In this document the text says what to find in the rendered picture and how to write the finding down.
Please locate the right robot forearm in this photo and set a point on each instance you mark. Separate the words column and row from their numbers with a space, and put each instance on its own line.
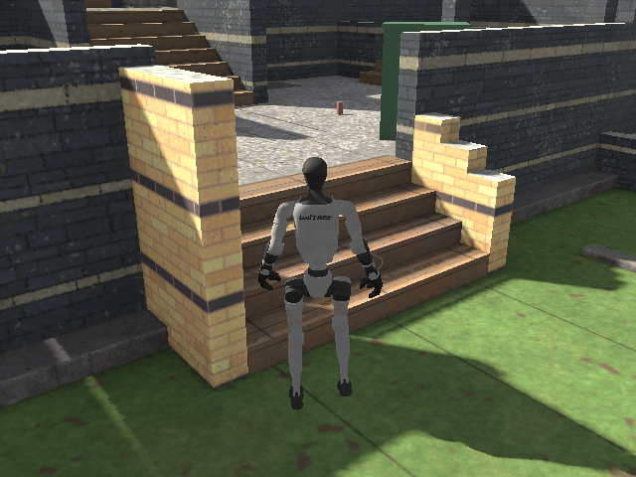
column 367, row 263

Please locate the right robot thigh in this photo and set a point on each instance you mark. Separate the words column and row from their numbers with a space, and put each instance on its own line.
column 341, row 291

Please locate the robot right upper arm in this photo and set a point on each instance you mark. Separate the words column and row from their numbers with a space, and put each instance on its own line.
column 348, row 210

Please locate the robot left hand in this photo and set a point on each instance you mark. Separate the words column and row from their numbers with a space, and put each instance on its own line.
column 272, row 276

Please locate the left robot shin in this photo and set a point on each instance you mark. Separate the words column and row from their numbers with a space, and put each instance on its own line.
column 295, row 365

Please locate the left robot forearm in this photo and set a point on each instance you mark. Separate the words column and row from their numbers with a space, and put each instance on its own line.
column 268, row 261

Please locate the robot right hand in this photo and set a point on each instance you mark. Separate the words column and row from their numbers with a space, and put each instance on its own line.
column 376, row 282

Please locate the robot left upper arm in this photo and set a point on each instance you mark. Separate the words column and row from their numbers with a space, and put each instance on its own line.
column 284, row 211

